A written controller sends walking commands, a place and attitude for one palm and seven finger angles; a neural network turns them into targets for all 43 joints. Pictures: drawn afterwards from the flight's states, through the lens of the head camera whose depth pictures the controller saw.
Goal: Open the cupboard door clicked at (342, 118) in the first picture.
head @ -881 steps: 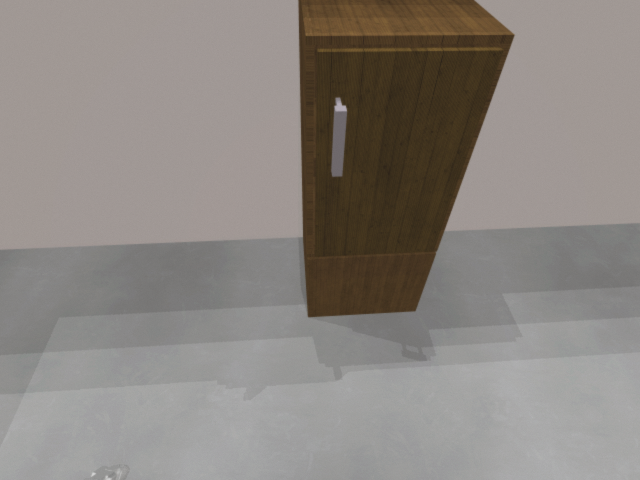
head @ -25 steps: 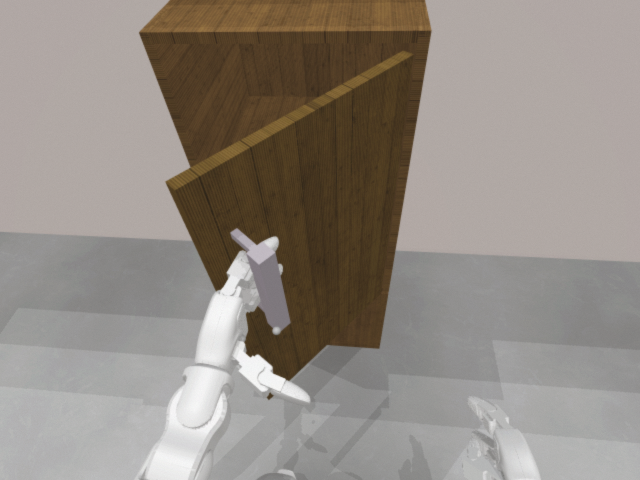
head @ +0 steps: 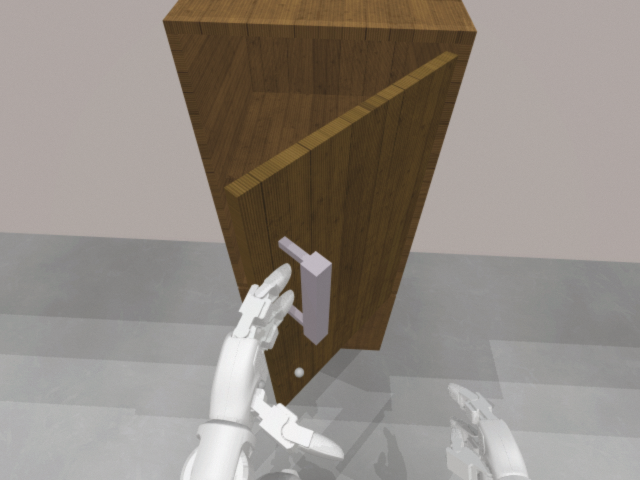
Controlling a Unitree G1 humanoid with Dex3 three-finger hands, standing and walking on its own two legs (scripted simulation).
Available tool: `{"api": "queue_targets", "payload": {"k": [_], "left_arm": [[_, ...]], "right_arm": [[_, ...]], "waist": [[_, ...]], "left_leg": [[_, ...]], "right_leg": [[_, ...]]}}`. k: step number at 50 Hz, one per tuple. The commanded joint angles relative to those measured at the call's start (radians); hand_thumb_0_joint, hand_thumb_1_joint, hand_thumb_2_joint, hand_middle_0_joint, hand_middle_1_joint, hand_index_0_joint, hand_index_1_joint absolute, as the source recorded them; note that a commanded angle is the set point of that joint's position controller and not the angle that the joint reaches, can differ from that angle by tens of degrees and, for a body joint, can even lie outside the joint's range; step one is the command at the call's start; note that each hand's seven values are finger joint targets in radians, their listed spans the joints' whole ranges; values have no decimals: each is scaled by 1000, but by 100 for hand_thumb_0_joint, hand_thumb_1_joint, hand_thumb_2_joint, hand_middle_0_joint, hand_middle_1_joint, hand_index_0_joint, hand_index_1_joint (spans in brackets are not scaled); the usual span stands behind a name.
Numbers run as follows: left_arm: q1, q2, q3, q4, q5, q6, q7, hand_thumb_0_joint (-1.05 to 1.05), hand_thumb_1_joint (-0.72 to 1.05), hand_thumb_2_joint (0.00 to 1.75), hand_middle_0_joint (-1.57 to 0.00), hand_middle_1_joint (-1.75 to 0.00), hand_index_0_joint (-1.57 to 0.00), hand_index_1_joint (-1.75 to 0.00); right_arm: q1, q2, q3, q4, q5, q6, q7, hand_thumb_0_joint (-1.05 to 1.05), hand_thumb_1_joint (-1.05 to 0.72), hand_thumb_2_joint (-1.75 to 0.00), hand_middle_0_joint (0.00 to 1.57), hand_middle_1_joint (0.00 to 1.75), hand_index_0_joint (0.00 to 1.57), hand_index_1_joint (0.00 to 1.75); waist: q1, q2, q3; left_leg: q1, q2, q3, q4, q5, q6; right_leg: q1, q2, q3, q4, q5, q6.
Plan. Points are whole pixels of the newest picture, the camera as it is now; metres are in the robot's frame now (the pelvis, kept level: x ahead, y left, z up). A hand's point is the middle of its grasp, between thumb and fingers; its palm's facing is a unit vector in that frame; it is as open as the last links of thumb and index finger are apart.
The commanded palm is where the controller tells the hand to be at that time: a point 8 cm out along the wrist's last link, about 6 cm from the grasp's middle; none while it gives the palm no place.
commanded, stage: slide the hand sideways off the handle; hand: left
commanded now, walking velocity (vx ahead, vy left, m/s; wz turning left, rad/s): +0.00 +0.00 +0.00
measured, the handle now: (303, 293) +0.32 +0.05 +0.08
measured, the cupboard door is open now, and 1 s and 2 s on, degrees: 50 50 50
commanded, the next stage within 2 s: draw the hand back to the body in 0.52 s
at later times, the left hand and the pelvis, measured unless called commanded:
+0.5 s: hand (258, 421) +0.18 +0.08 +0.08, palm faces +0.00 -1.00 -0.02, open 16.3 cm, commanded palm +0.14 +0.13 +0.08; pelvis +0.00 -0.03 -0.01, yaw +1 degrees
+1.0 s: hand (211, 406) +0.18 +0.12 +0.11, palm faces +0.01 -1.00 -0.07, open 16.3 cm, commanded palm +0.14 +0.18 +0.13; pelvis +0.00 -0.05 +0.01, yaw +1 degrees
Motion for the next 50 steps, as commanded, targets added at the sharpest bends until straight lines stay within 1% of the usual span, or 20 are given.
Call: {"api": "queue_targets", "payload": {"k": [1,3,4,5,6,8,13,19,24,25,26,27,29,32,34,35,36,42,44,50], "left_arm": [[-50,-44,-5,-284,18,-57,1,0,-50,30,-15,-30,-15,-30],[19,-29,10,-311,17,-54,-7,0,-50,30,-15,-30,-15,-30],[62,-19,18,-320,16,-51,-13,0,-50,30,-15,-30,-15,-30],[64,-22,11,-338,10,-51,-20,0,-50,30,-15,-30,-15,-30],[111,-5,36,-345,3,-50,-25,0,-50,30,-15,-30,-15,-30],[142,7,53,-363,-12,-52,-38,0,-50,30,-15,-30,-15,-30],[224,34,86,-400,-42,-75,-74,0,-50,30,-15,-30,-15,-30],[254,86,137,-449,-83,-121,-133,0,-50,30,-15,-30,-15,-30],[346,137,209,-453,-131,-135,-193,0,-50,30,-15,-30,-15,-30],[320,130,196,-461,-138,-135,-203,0,-50,30,-15,-30,-15,-30],[308,141,212,-455,-143,-135,-207,0,-50,30,-15,-30,-15,-30],[291,128,204,-454,-150,-133,-210,0,-50,30,-15,-30,-15,-30],[268,159,244,-439,-161,-130,-212,0,-50,30,-15,-30,-15,-30],[264,196,313,-435,-179,-131,-212,0,-50,30,-15,-30,-15,-30],[245,253,378,-472,-194,-128,-209,0,-50,30,-15,-30,-15,-30],[269,246,386,-480,-206,-122,-211,0,-50,30,-15,-30,-15,-30],[266,262,407,-478,-214,-115,-213,0,-50,30,-15,-30,-15,-30],[252,263,467,-384,-297,-63,-295,0,-50,30,-15,-30,-15,-30],[266,277,492,-356,-315,-45,-327,0,-50,30,-15,-30,-15,-30],[218,328,552,-424,-344,-27,-370,0,-50,30,-15,-30,-15,-30]], "right_arm": [[-77,-117,-55,-184,8,-46,-9,0,-90,-90,20,30,20,30],[-68,-113,-58,-190,7,-43,-9,0,-90,-90,20,30,20,30],[-68,-113,-56,-194,8,-40,-8,0,-90,-90,20,30,20,30],[-61,-109,-56,-196,9,-38,-6,0,-90,-90,20,30,20,30],[-60,-108,-57,-198,9,-36,-5,0,-90,-90,20,30,20,30],[-59,-110,-56,-204,11,-33,-6,0,-90,-90,20,30,20,30],[-62,-114,-53,-218,13,-39,-13,0,-90,-90,20,30,20,30],[-49,-127,-58,-222,14,-67,-28,0,-90,-90,20,30,20,30],[-47,-133,-63,-225,21,-87,-43,0,-90,-90,20,30,20,30],[-47,-136,-62,-229,21,-92,-45,0,-90,-90,20,30,20,30],[-47,-136,-61,-225,23,-96,-48,0,-90,-90,20,30,20,30],[-47,-137,-61,-225,23,-102,-51,0,-90,-90,20,30,20,30],[-50,-139,-61,-220,22,-111,-59,0,-90,-90,20,30,20,30],[-45,-138,-64,-215,25,-119,-68,0,-90,-90,20,30,20,30],[-51,-137,-63,-213,30,-121,-76,0,-90,-90,20,30,20,30],[-55,-130,-59,-214,32,-125,-79,0,-90,-90,20,30,20,30],[-53,-130,-58,-207,36,-126,-82,0,-90,-90,20,30,20,30],[-77,-142,-48,-161,51,-154,-101,0,-90,-90,20,30,20,30],[-87,-147,-49,-149,54,-164,-107,0,-90,-90,20,30,20,30],[-87,-150,-46,-125,56,-201,-121,0,-90,-90,20,30,20,30]], "waist": [[-6,-43,-155],[6,-39,-190],[20,-4,-199],[9,-18,-209],[22,-15,-207],[12,-54,-197],[8,-43,-156],[-6,-49,-158],[2,-42,-162],[-13,-48,-145],[-10,-27,-132],[-22,-40,-118],[-21,-61,-116],[-7,-78,-136],[10,-44,-183],[20,-24,-195],[14,-30,-193],[-6,-118,-93],[-1,-132,-71],[22,-57,-103]], "left_leg": [[197,99,-176,-206,289,-121],[208,97,-165,-192,348,-124],[210,95,-160,-191,393,-128],[216,93,-153,-179,416,-127],[210,91,-147,-176,436,-128],[189,88,-136,-165,416,-121],[134,77,-121,-150,347,-109],[62,58,-101,-113,242,-80],[12,45,-82,-87,203,-64],[2,42,-79,-78,189,-61],[-10,41,-78,-78,168,-60],[-19,40,-77,-71,148,-58],[-47,38,-75,-55,123,-54],[-62,38,-60,-44,107,-54],[-47,34,-53,-48,123,-54],[-35,31,-48,-54,133,-55],[-29,32,-47,-57,136,-55],[-28,37,-52,-69,120,-54],[-8,40,-56,-80,135,-52],[93,45,-62,-151,193,-50]], "right_leg": [[-35,-4,-54,-67,157,-43],[-18,-3,-52,-61,185,-43],[-4,-4,-50,-56,200,-46],[-1,-4,-53,-55,221,-44],[9,-3,-52,-52,234,-45],[16,1,-51,-58,250,-43],[5,5,-49,-52,234,-42],[-1,5,-29,-53,216,-39],[13,2,-7,-65,214,-36],[4,-2,-2,-70,211,-32],[-5,-3,3,-75,186,-32],[-16,-3,7,-83,167,-29],[-14,-8,31,-103,129,-28],[10,-19,66,-130,95,-20],[65,-25,93,-146,104,-20],[91,-31,102,-155,127,-17],[102,-34,107,-167,142,-11],[144,-71,167,-270,185,38],[157,-76,169,-289,206,45],[205,-61,113,-291,256,24]]}}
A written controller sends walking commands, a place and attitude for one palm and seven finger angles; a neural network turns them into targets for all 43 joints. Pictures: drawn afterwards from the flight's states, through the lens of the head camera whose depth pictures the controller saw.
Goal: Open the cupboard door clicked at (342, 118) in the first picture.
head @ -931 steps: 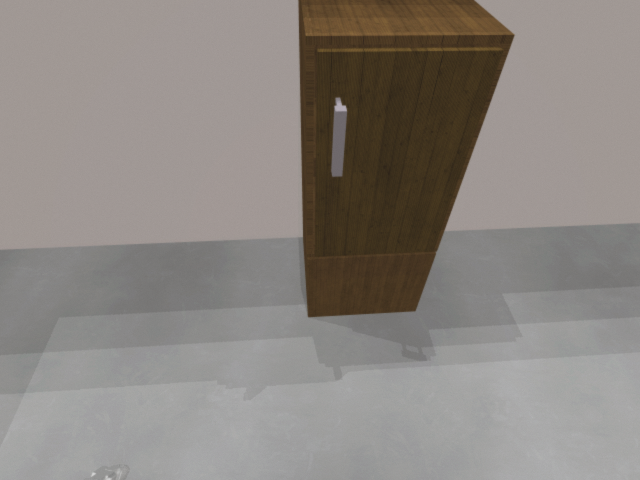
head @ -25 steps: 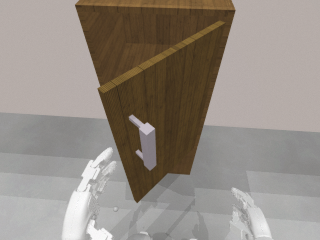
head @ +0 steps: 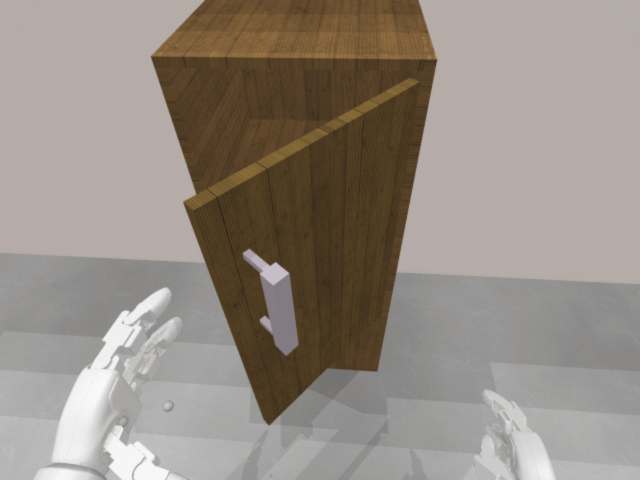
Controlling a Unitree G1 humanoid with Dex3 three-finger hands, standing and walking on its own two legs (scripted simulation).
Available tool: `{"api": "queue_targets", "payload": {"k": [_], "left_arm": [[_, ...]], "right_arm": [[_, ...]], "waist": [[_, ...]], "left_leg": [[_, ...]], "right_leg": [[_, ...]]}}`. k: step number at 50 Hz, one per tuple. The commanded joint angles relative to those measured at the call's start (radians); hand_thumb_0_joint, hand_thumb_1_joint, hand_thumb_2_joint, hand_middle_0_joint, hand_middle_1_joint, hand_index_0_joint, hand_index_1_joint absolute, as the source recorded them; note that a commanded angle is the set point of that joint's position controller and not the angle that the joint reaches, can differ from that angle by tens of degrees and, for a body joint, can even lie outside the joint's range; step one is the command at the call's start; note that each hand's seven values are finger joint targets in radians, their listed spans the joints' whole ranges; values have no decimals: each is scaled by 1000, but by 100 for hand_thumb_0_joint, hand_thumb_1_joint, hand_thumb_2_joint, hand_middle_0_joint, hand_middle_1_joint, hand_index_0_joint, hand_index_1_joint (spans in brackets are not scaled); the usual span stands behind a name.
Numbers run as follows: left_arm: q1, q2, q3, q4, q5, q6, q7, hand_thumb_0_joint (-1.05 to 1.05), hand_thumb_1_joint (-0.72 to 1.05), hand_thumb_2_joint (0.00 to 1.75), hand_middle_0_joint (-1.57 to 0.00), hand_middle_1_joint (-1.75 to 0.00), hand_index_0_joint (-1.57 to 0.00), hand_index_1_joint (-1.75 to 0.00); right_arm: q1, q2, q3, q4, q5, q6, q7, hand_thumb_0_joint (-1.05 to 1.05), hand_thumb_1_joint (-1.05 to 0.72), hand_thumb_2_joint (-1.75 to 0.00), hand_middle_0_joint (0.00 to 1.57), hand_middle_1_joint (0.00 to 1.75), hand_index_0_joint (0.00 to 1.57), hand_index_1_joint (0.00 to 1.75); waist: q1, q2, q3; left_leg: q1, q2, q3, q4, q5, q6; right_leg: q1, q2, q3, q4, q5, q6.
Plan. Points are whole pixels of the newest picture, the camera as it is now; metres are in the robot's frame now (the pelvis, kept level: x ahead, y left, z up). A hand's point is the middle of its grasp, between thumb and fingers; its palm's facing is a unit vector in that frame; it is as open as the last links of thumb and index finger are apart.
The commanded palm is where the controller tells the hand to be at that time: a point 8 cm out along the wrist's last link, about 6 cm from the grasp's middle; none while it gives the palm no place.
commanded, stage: draw the hand back to the body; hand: left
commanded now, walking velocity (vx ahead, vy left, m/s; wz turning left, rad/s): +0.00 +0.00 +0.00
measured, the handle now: (270, 303) +0.32 +0.09 +0.07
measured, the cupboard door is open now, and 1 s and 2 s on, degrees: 50 50 50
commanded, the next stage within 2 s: step back with the hand held close in 1.20 s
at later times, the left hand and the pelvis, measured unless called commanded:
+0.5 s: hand (54, 351) +0.20 +0.26 +0.16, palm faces +0.29 -0.89 -0.36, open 13.0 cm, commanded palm +0.15 +0.30 +0.18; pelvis +0.02 +0.04 +0.04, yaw +0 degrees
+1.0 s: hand out of the picture +0.21 +0.29 +0.21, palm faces +0.44 -0.81 -0.39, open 7.7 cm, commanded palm +0.16 +0.33 +0.22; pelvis +0.02 +0.03 +0.05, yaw -1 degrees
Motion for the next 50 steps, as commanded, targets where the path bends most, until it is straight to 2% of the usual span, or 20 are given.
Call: {"api": "queue_targets", "payload": {"k": [1,3,6,7,8,9,10,14,16,18,22,25,29,35,37,39,41,42,45,50], "left_arm": [[-39,125,113,-262,-37,-62,-20,0,-50,30,-15,-30,-15,-30],[-34,139,145,-277,-46,-64,-19,0,-43,33,-15,-30,-15,-30],[-51,136,140,-277,-46,-46,-22,0,-32,37,-16,-30,-16,-30],[-57,271,151,-327,116,-12,117,0,-29,39,-16,-30,-16,-30],[-29,179,100,-322,134,18,178,0,-26,40,-16,-30,-16,-30],[-32,160,82,-333,146,35,205,0,-22,42,-16,-30,-16,-30],[-11,135,60,-315,167,47,229,0,-18,43,-16,-30,-16,-30],[-38,183,95,-331,207,62,288,0,-5,50,-17,-30,-17,-30],[-64,194,105,-341,216,63,303,0,2,52,-17,-30,-17,-30],[-82,211,130,-356,222,62,316,0,9,55,-17,-30,-17,-30],[-108,212,142,-368,230,64,325,0,23,62,-18,-30,-18,-30],[-103,217,175,-330,226,70,327,0,34,66,-18,-30,-18,-30],[-121,238,226,-303,223,69,324,0,48,72,-19,-30,-19,-30],[-186,284,302,-324,216,59,324,0,69,81,-19,-30,-19,-30],[-207,298,329,-324,213,55,326,0,76,84,-19,-30,-19,-30],[-216,315,360,-299,208,56,326,0,83,87,-20,-30,-20,-30],[-240,324,381,-293,203,51,327,0,90,90,-20,-30,-20,-30],[-215,295,361,-257,200,52,322,0,90,90,-20,-30,-20,-30],[-192,245,310,-217,198,62,310,0,90,90,-20,-30,-20,-30],[-222,293,334,-269,201,52,313,0,90,90,-20,-30,-20,-30]], "right_arm": [[-120,-82,-35,-172,7,-97,-13,0,-90,-90,20,30,20,30],[-120,-81,-35,-157,9,-108,-14,0,-90,-90,20,30,20,30],[-126,-83,-33,-143,12,-121,-12,0,-90,-90,20,30,20,30],[-131,-77,-35,-131,-7,-95,-35,0,-90,-90,20,30,20,30],[-133,-59,-27,-134,-11,-86,-42,0,-90,-90,20,30,20,30],[-135,-64,-26,-132,-14,-84,-42,0,-90,-90,20,30,20,30],[-134,-57,-20,-118,-17,-76,-40,0,-90,-90,20,30,20,30],[-160,-66,-12,-98,-25,-58,-38,0,-90,-90,20,30,20,30],[-168,-66,-8,-92,-28,-56,-37,0,-90,-90,20,30,20,30],[-176,-65,-6,-81,-32,-60,-38,0,-90,-90,20,30,20,30],[-184,-69,-3,-51,-37,-68,-29,0,-90,-90,20,30,20,30],[-189,-73,-7,-29,-40,-66,-21,0,-90,-90,20,30,20,30],[-200,-81,-14,-10,-43,-54,-8,0,-90,-90,20,30,20,30],[-203,-84,-22,5,-46,-41,0,0,-90,-90,20,30,20,30],[-204,-84,-25,11,-46,-37,2,0,-90,-90,20,30,20,30],[-213,-87,-29,15,-44,-31,-1,0,-90,-90,20,30,20,30],[-215,-85,-33,20,-42,-26,-1,0,-90,-90,20,30,20,30],[-216,-82,-33,24,-43,-23,-1,0,-90,-90,20,30,20,30],[-220,-89,-40,25,-40,-11,7,0,-90,-90,20,30,20,30],[-232,-91,-44,20,-42,-7,0,0,-90,-90,20,30,20,30]], "waist": [[8,-65,-58],[21,-25,-67],[17,-7,-43],[49,-16,-29],[26,-8,21],[24,-29,26],[20,5,56],[28,12,50],[26,-14,51],[31,-9,30],[34,52,33],[38,6,54],[47,1,72],[51,73,55],[53,69,47],[55,26,58],[53,34,63],[52,12,82],[44,10,117],[50,2,59]], "left_leg": [[51,2,-7,-124,187,15],[88,3,-11,-151,220,13],[132,6,-17,-186,251,13],[155,26,-14,-236,240,18],[179,21,-15,-258,230,16],[195,23,-23,-269,225,17],[209,28,-23,-285,230,18],[273,36,-46,-368,256,14],[303,41,-55,-405,256,10],[338,46,-64,-439,285,4],[412,64,-89,-494,396,-29],[436,74,-92,-522,486,-45],[458,80,-89,-553,550,-60],[508,83,-77,-583,608,-73],[514,82,-76,-592,592,-74],[508,78,-66,-597,575,-64],[509,73,-56,-602,551,-59],[511,69,-47,-600,550,-51],[510,67,-33,-604,530,-38],[515,51,-17,-599,492,-15]], "right_leg": [[141,-100,156,-248,256,85],[153,-85,122,-237,291,71],[145,-65,73,-231,308,58],[166,-90,120,-296,246,37],[147,-92,109,-327,210,36],[146,-90,99,-340,192,35],[153,-90,84,-339,197,34],[218,-79,54,-361,207,29],[240,-76,48,-375,203,31],[281,-75,44,-385,225,31],[328,-76,39,-411,267,30],[368,-73,33,-436,303,30],[413,-69,31,-467,333,28],[460,-72,37,-501,371,29],[472,-70,37,-511,369,28],[482,-67,38,-525,376,27],[485,-69,42,-535,375,28],[477,-69,42,-542,382,29],[465,-72,43,-558,380,33],[502,-75,55,-567,401,33]]}}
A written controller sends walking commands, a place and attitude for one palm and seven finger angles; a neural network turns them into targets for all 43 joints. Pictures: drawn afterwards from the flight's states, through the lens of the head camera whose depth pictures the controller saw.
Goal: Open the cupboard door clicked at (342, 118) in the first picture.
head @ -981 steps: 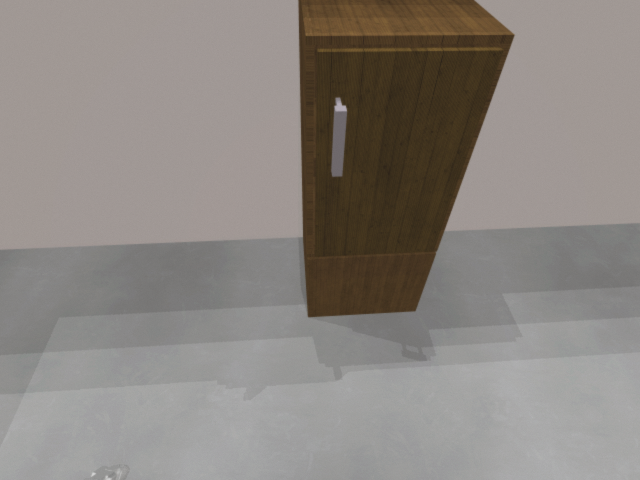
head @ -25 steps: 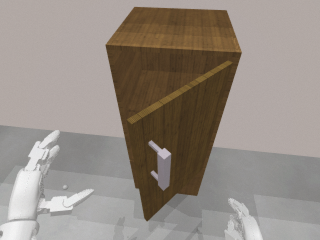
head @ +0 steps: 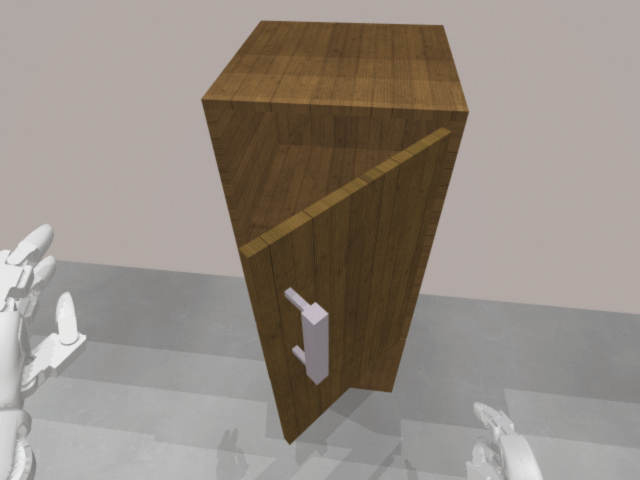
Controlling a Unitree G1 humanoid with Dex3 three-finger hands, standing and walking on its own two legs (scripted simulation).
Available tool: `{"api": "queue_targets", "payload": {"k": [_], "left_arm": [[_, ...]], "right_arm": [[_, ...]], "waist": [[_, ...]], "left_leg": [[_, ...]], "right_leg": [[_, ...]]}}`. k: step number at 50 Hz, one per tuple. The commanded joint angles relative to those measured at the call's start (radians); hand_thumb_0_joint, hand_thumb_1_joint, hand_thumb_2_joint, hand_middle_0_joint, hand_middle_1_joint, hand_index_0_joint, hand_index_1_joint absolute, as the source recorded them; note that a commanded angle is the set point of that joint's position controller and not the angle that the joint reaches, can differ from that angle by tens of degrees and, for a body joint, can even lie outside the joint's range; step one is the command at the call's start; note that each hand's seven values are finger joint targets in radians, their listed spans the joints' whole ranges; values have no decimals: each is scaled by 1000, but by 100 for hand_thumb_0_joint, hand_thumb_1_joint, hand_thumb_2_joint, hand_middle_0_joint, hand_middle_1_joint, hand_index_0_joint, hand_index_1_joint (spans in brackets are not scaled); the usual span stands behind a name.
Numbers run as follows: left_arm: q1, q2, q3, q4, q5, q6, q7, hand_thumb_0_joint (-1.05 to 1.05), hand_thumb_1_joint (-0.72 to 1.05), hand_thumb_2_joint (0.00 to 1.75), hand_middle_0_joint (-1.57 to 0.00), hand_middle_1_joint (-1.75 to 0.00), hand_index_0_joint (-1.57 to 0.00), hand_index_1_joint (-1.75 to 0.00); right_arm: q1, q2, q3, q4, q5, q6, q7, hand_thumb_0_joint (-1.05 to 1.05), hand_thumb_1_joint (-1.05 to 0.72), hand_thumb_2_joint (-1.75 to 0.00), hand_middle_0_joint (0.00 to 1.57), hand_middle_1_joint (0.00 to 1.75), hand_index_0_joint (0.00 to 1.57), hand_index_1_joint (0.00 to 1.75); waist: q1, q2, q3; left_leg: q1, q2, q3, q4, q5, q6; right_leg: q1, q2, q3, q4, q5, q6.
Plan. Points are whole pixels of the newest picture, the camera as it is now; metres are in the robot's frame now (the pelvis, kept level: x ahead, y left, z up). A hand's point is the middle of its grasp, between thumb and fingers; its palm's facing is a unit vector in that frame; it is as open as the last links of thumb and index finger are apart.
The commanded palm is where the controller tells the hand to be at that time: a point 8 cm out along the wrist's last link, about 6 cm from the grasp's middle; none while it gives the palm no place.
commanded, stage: draw the hand back to the body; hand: left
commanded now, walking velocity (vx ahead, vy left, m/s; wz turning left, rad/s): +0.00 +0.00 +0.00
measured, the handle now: (305, 337) +0.30 +0.07 +0.01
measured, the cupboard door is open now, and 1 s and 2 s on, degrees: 50 50 50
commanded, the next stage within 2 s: step back with the hand held close in 0.20 s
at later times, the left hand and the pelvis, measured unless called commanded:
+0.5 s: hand (105, 349) +0.19 +0.23 +0.15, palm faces +0.42 -0.78 -0.46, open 7.4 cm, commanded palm +0.12 +0.27 +0.17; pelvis -0.01 -0.03 +0.00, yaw +1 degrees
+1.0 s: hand (3, 433) +0.11 +0.28 +0.15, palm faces +0.41 -0.76 -0.50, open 7.4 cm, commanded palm +0.04 +0.31 +0.17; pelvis -0.09 +0.01 -0.01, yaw +1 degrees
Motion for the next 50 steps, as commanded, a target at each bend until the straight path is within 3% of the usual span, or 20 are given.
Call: {"api": "queue_targets", "payload": {"k": [1,4,7,14,15,16,17,18,21,24,27,29,32,35,40,42,44,47,49,50], "left_arm": [[-71,199,111,-237,1,-67,13,0,90,90,-20,-30,-20,-30],[-82,226,131,-257,2,-68,19,0,90,90,-20,-30,-20,-30],[-73,207,120,-243,-2,-68,19,0,90,90,-20,-30,-20,-30],[-64,168,90,-154,-8,-70,6,0,90,90,-20,-30,-20,-30],[-59,179,99,-158,-10,-72,7,0,90,90,-20,-30,-20,-30],[-152,217,122,-199,-10,-80,12,0,90,90,-20,-30,-20,-30],[-214,343,252,-222,2,-121,24,0,90,90,-20,-30,-20,-30],[-93,257,198,-130,2,-123,16,0,90,90,-20,-30,-20,-30],[-9,208,141,-164,11,-126,9,0,90,90,-20,-30,-20,-30],[43,209,138,-235,12,-129,16,0,90,90,-20,-30,-20,-30],[75,250,184,-271,11,-125,30,0,90,90,-20,-30,-20,-30],[83,281,217,-285,7,-126,38,0,90,90,-20,-30,-20,-30],[102,276,218,-282,4,-128,44,0,90,90,-20,-30,-20,-30],[115,272,216,-287,7,-134,49,0,90,90,-20,-30,-20,-30],[115,265,209,-299,17,-148,51,0,90,90,-20,-30,-20,-30],[109,258,207,-289,24,-158,53,0,90,90,-20,-30,-20,-30],[92,256,211,-294,37,-168,54,0,90,90,-20,-30,-20,-30],[54,244,218,-304,67,-184,53,0,90,90,-20,-30,-20,-30],[21,254,223,-324,75,-187,52,0,90,90,-20,-30,-20,-30],[23,254,222,-326,75,-188,51,0,90,90,-20,-30,-20,-30]], "right_arm": [[-132,-110,-43,-162,4,-56,-16,0,-90,-90,20,30,20,30],[-139,-105,-39,-159,5,-64,-25,0,-90,-90,20,30,20,30],[-140,-96,-36,-150,5,-70,-28,0,-90,-90,20,30,20,30],[-147,-98,-46,-139,6,-62,-29,0,-90,-90,20,30,20,30],[-148,-97,-46,-141,5,-62,-30,0,-90,-90,20,30,20,30],[-156,-100,-45,-138,8,-64,-32,0,-90,-90,20,30,20,30],[-122,-120,-53,-170,23,-48,-28,0,-90,-90,20,30,20,30],[-122,-104,-60,-148,13,-34,-27,0,-90,-90,20,30,20,30],[-116,-109,-66,-164,12,-8,-20,0,-90,-90,20,30,20,30],[-111,-115,-75,-182,14,9,-23,0,-90,-90,20,30,20,30],[-109,-109,-86,-199,20,27,-28,0,-90,-90,20,30,20,30],[-113,-105,-90,-205,24,36,-34,0,-90,-90,20,30,20,30],[-111,-103,-96,-216,29,43,-39,0,-90,-90,20,30,20,30],[-118,-110,-95,-216,25,42,-44,0,-90,-90,20,30,20,30],[-110,-125,-94,-228,23,31,-41,0,-90,-90,20,30,20,30],[-102,-132,-94,-231,22,23,-39,0,-90,-90,20,30,20,30],[-105,-144,-95,-238,18,13,-39,0,-90,-90,20,30,20,30],[-97,-151,-95,-246,9,-2,-38,0,-90,-90,20,30,20,30],[-92,-145,-98,-248,10,-10,-37,0,-90,-90,20,30,20,30],[-87,-137,-98,-248,6,-14,-36,0,-90,-90,20,30,20,30]], "waist": [[2,14,-118],[4,38,-110],[0,60,-82],[-5,-34,-18],[-3,-35,-31],[-5,-21,-58],[-45,-47,14],[-46,-112,-8],[-53,-62,-83],[-58,17,-180],[-60,-66,-234],[-60,-80,-242],[-65,-72,-210],[-63,21,-170],[-62,12,-125],[-66,-1,-98],[-65,51,-74],[-58,120,-64],[-54,123,-86],[-55,95,-90]], "left_leg": [[19,81,-43,-61,263,-52],[16,73,-33,-52,255,-46],[22,68,-20,-46,252,-40],[18,67,-12,-49,188,-23],[23,65,-8,-45,190,-19],[28,62,-9,-43,182,-18],[-29,74,-53,10,129,2],[-24,73,-55,52,137,3],[-24,71,-34,91,200,-5],[-11,86,-19,84,318,-8],[-20,94,-16,101,378,-12],[-40,93,-18,109,365,-16],[-69,99,-34,109,344,-19],[-108,124,-78,54,341,-13],[-245,157,-138,-41,98,9],[-325,166,-157,-71,-77,21],[-425,183,-186,-123,-237,39],[-656,251,-276,-252,-468,78],[-649,263,-299,-261,-449,86],[-622,259,-293,-240,-416,86]], "right_leg": [[19,-36,1,-40,182,-8],[20,-38,7,-52,193,-10],[2,-42,12,-63,206,-7],[-37,-42,21,-97,142,1],[-33,-45,27,-96,152,5],[-25,-48,34,-98,145,6],[-144,-102,132,-157,159,22],[-152,-130,136,-156,186,26],[-132,-160,110,-101,349,31],[-77,-158,72,-29,486,52],[-55,-150,65,9,565,60],[-52,-158,67,23,585,49],[-96,-157,85,26,492,28],[-123,-127,78,30,339,18],[-105,-85,73,44,107,17],[-94,-80,87,47,22,17],[-54,-64,85,79,-51,20],[118,-3,57,273,-25,36],[134,14,50,330,31,37],[114,11,58,322,35,34]]}}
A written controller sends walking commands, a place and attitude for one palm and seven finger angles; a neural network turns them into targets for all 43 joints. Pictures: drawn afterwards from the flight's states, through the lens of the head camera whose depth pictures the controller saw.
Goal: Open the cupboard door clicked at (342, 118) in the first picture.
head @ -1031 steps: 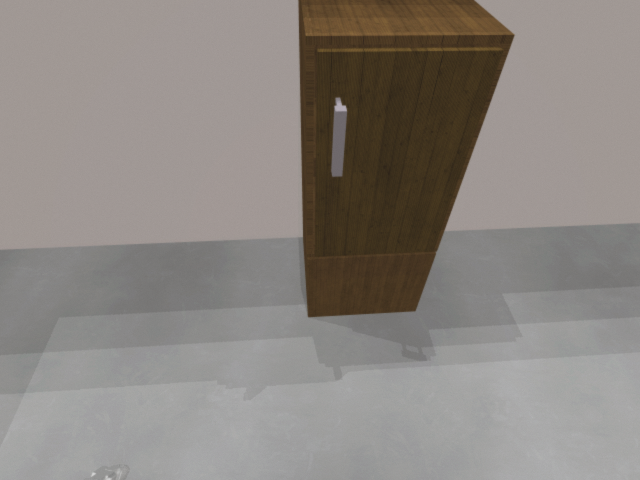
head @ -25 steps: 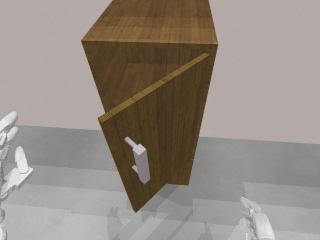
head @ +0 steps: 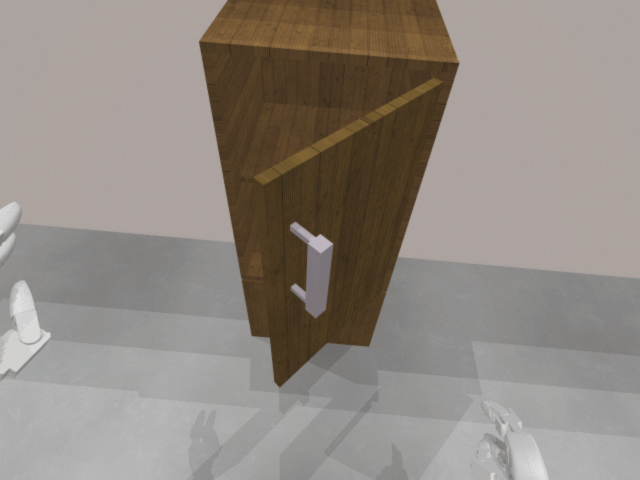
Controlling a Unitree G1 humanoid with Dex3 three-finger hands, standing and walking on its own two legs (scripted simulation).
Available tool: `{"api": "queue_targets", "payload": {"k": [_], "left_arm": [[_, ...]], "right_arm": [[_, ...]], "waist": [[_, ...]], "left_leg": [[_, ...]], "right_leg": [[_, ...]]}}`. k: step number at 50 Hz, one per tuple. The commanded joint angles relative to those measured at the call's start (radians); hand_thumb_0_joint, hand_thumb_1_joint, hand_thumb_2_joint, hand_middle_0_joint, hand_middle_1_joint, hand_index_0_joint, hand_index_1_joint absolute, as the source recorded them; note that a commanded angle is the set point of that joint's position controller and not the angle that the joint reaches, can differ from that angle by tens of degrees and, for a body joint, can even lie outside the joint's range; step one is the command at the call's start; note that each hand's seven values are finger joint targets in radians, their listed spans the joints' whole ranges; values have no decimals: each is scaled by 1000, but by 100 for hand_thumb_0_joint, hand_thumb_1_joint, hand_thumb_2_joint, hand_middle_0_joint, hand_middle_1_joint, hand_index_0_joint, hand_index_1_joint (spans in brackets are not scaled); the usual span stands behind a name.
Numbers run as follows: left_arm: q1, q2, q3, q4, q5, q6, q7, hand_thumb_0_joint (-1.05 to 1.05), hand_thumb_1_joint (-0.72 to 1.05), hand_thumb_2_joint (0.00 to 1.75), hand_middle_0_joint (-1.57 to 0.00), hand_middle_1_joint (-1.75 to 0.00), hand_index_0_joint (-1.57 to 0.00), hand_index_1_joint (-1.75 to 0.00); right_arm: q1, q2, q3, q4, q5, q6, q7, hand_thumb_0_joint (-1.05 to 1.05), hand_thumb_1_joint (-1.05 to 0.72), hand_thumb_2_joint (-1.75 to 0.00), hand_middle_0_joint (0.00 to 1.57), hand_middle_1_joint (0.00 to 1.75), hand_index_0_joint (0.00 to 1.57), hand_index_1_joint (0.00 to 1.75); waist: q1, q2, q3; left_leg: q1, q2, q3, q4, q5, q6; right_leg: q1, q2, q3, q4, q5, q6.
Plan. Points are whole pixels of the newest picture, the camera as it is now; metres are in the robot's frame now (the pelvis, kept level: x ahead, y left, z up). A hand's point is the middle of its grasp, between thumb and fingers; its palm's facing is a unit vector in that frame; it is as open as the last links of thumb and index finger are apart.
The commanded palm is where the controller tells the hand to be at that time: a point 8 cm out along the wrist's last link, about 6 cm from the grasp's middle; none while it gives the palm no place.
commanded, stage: step back with the hand held close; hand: left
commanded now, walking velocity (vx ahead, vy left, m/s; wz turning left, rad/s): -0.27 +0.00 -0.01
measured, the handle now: (307, 271) +0.39 +0.05 +0.03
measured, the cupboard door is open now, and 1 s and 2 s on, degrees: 50 50 50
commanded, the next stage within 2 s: stop stepping back and stand still in 0.50 s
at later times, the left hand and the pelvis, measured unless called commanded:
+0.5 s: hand out of the picture +0.12 +0.29 +0.17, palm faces +0.44 -0.77 -0.46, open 7.4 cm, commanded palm +0.05 +0.32 +0.18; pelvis -0.09 +0.02 +0.00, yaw +1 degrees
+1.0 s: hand out of the picture +0.00 +0.28 +0.18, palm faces +0.47 -0.79 -0.39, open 7.4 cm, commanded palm -0.04 +0.30 +0.18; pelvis -0.18 +0.01 +0.00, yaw -1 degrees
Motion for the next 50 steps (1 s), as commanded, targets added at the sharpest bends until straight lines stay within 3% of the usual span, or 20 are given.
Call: {"api": "queue_targets", "payload": {"k": [1,7,10,13,16,18,19,21,23,27,31,33,37,39,41,42,43,44,48,50], "left_arm": [[-67,167,141,-231,13,-77,18,0,90,90,-20,-30,-20,-30],[-66,153,113,-259,-23,-96,10,0,90,90,-20,-30,-20,-30],[-15,162,120,-262,-33,-92,10,0,90,90,-20,-30,-20,-30],[-25,196,138,-272,-44,-100,21,0,90,90,-20,-30,-20,-30],[-48,215,156,-274,-38,-104,34,0,90,90,-20,-30,-20,-30],[-70,221,160,-266,-36,-95,31,0,90,90,-20,-30,-20,-30],[-88,194,127,-260,-31,-92,26,0,90,90,-20,-30,-20,-30],[-102,225,175,-279,-23,-108,28,0,90,90,-20,-30,-20,-30],[-52,209,173,-263,-27,-118,18,0,90,90,-20,-30,-20,-30],[3,163,115,-333,-39,-94,12,0,90,90,-20,-30,-20,-30],[4,177,120,-363,-49,-56,17,0,90,90,-20,-30,-20,-30],[32,194,145,-351,-56,-42,29,0,90,90,-20,-30,-20,-30],[83,207,163,-331,-67,-31,32,0,90,90,-20,-30,-20,-30],[123,258,200,-341,-69,-35,27,0,90,90,-20,-30,-20,-30],[75,303,232,-397,-87,-43,27,0,90,90,-20,-30,-20,-30],[4,347,267,-425,-86,-51,33,0,90,90,-20,-30,-20,-30],[-70,265,210,-305,-85,-56,18,0,90,90,-20,-30,-20,-30],[-98,221,162,-276,-85,-38,3,0,90,90,-20,-30,-20,-30],[-142,166,96,-86,-39,-28,22,0,90,90,-20,-30,-20,-30],[-203,143,59,-97,-35,-33,22,0,90,90,-20,-30,-20,-30]], "right_arm": [[-115,-152,-65,-158,-4,-75,-8,0,-90,-90,20,30,20,30],[-111,-138,-61,-116,-5,-101,7,0,-90,-90,20,30,20,30],[-118,-134,-67,-108,3,-103,11,0,-90,-90,20,30,20,30],[-112,-126,-73,-89,6,-93,13,0,-90,-90,20,30,20,30],[-110,-104,-66,-72,1,-81,11,0,-90,-90,20,30,20,30],[-126,-99,-52,-82,-2,-75,3,0,-90,-90,20,30,20,30],[-175,-115,-49,-78,-3,-75,-12,0,-90,-90,20,30,20,30],[-142,-124,-58,-81,-18,-107,-16,0,-90,-90,20,30,20,30],[-97,-120,-70,-73,-43,-126,-2,0,-90,-90,20,30,20,30],[-80,-124,-80,-61,-10,-147,30,0,-90,-90,20,30,20,30],[-107,-113,-61,-59,-15,-150,29,0,-90,-90,20,30,20,30],[-114,-102,-48,-70,-14,-143,22,0,-90,-90,20,30,20,30],[-98,-87,-36,-71,-18,-134,17,0,-90,-90,20,30,20,30],[-68,-75,-28,-53,-18,-116,19,0,-90,-90,20,30,20,30],[-101,-88,-19,-59,-24,-100,17,0,-90,-90,20,30,20,30],[-93,-99,-13,-66,-24,-107,31,0,-90,-90,20,30,20,30],[-49,-93,-34,-28,-12,-121,32,0,-90,-90,20,30,20,30],[-56,-121,-57,-28,10,-115,24,0,-90,-90,20,30,20,30],[-84,-109,-26,-4,1,-142,-18,0,-90,-90,20,30,20,30],[-58,-139,-37,-15,0,-160,-29,0,-90,-90,20,30,20,30]], "waist": [[14,125,-93],[2,85,-157],[5,65,-213],[-4,-57,-143],[-12,-120,-118],[-17,-59,-47],[-18,110,26],[10,288,-95],[11,257,-196],[15,106,-290],[-1,182,-240],[5,230,-219],[17,348,-208],[-1,58,-233],[20,-159,-146],[1,-200,-146],[-15,-254,-150],[-22,-206,-82],[-13,12,29],[-22,166,-27]], "left_leg": [[-345,255,-293,-347,-505,63],[13,170,-172,-217,-154,-19],[94,149,-123,-132,-185,-30],[205,55,-49,170,-187,-80],[187,54,-49,330,-146,-86],[123,85,-65,79,-101,-75],[57,130,-127,-111,28,-58],[-40,332,-323,-259,310,15],[-4,394,-368,-293,261,46],[294,338,-230,-208,451,46],[208,306,-222,-360,-23,19],[152,260,-184,-458,-332,-30],[105,123,-33,-449,-372,-184],[247,32,69,30,-156,-140],[-5,39,5,461,-138,-107],[-191,75,-16,542,-129,-111],[-189,107,-63,582,-142,-114],[-180,98,-37,531,-77,-105],[71,92,94,32,-139,-46],[222,124,-8,-93,-19,-4]], "right_leg": [[353,-3,38,125,-2,2],[121,-46,72,-73,44,-35],[53,-74,96,-116,-20,-43],[-239,-217,236,-310,-256,-126],[-264,-312,240,-286,17,-162],[-192,-244,169,-182,155,-108],[-174,-142,95,-82,99,-51],[37,8,24,229,-106,-5],[22,20,74,482,-296,-3],[-122,6,41,463,-271,12],[-50,8,-7,398,-287,17],[43,34,-76,259,-325,-2],[243,91,-193,-141,-356,-55],[41,-144,-13,-368,-190,-139],[-52,-395,215,-421,0,-202],[39,-452,260,-385,75,-226],[39,-423,201,-386,-152,-206],[35,-307,123,-373,-165,-143],[22,-282,43,-176,69,-115],[-7,-175,-29,55,135,-36]]}}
